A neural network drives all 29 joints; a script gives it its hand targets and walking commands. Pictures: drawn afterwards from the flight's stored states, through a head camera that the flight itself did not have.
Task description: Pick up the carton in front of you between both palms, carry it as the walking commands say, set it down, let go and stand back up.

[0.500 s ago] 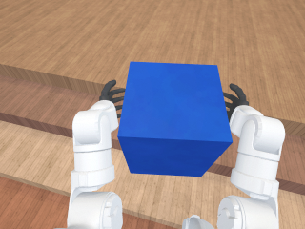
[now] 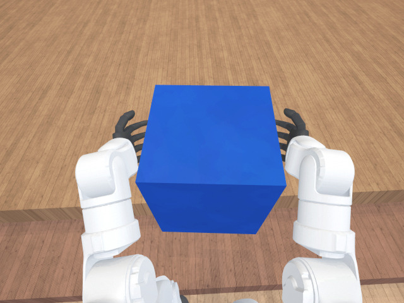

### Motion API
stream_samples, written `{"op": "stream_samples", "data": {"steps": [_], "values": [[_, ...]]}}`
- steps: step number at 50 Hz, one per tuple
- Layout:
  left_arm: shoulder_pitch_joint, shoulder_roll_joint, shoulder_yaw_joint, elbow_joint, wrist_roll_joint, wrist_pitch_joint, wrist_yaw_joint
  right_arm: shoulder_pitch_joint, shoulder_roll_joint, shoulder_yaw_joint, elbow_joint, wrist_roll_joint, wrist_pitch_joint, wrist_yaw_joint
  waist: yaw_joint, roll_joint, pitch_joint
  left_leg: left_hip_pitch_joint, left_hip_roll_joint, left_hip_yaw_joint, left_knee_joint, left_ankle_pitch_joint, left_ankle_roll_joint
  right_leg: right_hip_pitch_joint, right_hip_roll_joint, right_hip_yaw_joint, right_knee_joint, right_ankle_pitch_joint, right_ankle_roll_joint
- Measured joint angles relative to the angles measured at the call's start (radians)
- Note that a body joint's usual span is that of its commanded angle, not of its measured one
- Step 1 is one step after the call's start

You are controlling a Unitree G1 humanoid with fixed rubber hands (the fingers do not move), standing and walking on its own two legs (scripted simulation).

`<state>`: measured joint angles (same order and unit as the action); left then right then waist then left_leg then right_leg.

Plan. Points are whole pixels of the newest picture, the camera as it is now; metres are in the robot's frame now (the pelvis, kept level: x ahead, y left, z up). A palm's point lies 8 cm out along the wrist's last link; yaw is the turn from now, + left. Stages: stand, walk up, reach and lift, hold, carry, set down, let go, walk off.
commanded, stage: carry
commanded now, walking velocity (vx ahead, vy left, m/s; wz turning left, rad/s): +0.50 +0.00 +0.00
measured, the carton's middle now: (210, 166) +0.36 -0.04 +0.07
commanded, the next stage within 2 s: none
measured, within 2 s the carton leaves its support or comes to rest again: neither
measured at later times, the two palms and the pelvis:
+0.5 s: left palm (115, 19) +0.64 +0.12 +0.26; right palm (250, 3) +0.67 -0.18 +0.26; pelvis +0.31 -0.06 +0.11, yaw +1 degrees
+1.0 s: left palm out of the picture +0.97 +0.11 +0.37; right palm out of the picture +0.95 -0.19 +0.37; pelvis +0.61 +0.00 +0.21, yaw -1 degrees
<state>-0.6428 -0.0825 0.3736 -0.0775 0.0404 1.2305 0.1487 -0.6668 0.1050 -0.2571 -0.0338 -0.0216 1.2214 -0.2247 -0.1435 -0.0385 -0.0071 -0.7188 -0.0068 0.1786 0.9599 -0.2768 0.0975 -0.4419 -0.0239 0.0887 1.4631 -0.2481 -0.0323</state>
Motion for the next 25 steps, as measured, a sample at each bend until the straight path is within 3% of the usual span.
{"op": "stream_samples", "data": {"steps": [2,4,8,13,16,20,22,23,24,25], "values": [[0.026,-0.035,0.016,-0.024,0.022,-0.002,-0.006,0.025,0.001,-0.001,-0.007,0.014,-0.004,-0.002,-0.001,-0.011,0.015,0.082,-0.01,-0.005,-0.088,-0.005,-0.004,-0.149,0.043,-0.017,0.2,-0.014,-0.034],[0.052,-0.059,0.013,-0.065,0.04,-0.007,-0.01,0.036,0.002,-0.01,-0.019,0.031,-0.013,-0.001,0.01,-0.008,0.024,0.16,-0.01,-0.013,-0.179,0.008,-0.007,-0.271,0.047,-0.064,0.25,-0.036,-0.059],[0.072,-0.054,-0.023,-0.143,0.042,-0.022,-0.009,0.026,0.003,-0.012,-0.06,0.046,-0.038,0.011,0.045,0.006,0.012,0.289,0.0,-0.031,-0.324,0.013,-0.008,-0.463,0.014,-0.128,0.224,-0.091,-0.084],[0.048,-0.007,-0.058,-0.141,0.014,-0.007,0.004,0.015,-0.006,0.003,-0.082,0.031,-0.028,0.02,0.064,0.009,-0.04,0.438,0.021,-0.075,-0.451,-0.016,-0.037,-0.715,-0.036,-0.125,0.45,-0.239,-0.091],[0.022,-0.003,-0.07,-0.094,0.007,0.019,0.017,0.021,-0.011,-0.019,-0.074,0.026,0.0,0.025,0.086,0.015,-0.066,0.559,0.057,-0.102,-0.576,-0.013,-0.051,-0.762,-0.076,-0.158,0.272,-0.178,-0.078],[-0.005,-0.008,-0.08,-0.031,0.001,0.036,0.032,0.018,-0.014,-0.059,-0.056,0.009,0.031,0.039,0.129,0.039,-0.111,0.691,0.114,-0.085,-0.728,0.02,-0.076,-0.611,-0.075,-0.244,-0.168,-0.059,-0.097],[-0.017,-0.01,-0.088,0.014,-0.003,0.026,0.041,0.024,-0.016,-0.078,-0.044,-0.001,0.031,0.048,0.172,0.044,-0.119,0.681,0.144,-0.053,-0.64,0.028,-0.086,-0.437,-0.024,-0.268,-0.33,-0.121,-0.101],[-0.025,-0.014,-0.093,0.039,0.0,0.018,0.044,0.027,-0.021,-0.086,-0.036,-0.006,0.029,0.055,0.204,0.048,-0.107,0.637,0.165,-0.048,-0.496,0.06,-0.09,-0.364,0.0,-0.273,-0.406,-0.089,-0.092],[-0.031,-0.018,-0.097,0.055,0.004,0.008,0.049,0.026,-0.027,-0.092,-0.027,-0.011,0.023,0.065,0.231,0.056,-0.084,0.564,0.165,-0.091,-0.258,0.079,-0.095,-0.335,0.01,-0.277,-0.413,-0.094,-0.079],[-0.031,-0.024,-0.103,0.068,0.001,-0.002,0.052,0.031,-0.032,-0.1,-0.022,-0.02,0.014,0.074,0.249,0.057,-0.067,0.466,0.126,-0.158,0.016,0.058,-0.095,-0.314,0.009,-0.275,-0.418,-0.111,-0.071]]}}
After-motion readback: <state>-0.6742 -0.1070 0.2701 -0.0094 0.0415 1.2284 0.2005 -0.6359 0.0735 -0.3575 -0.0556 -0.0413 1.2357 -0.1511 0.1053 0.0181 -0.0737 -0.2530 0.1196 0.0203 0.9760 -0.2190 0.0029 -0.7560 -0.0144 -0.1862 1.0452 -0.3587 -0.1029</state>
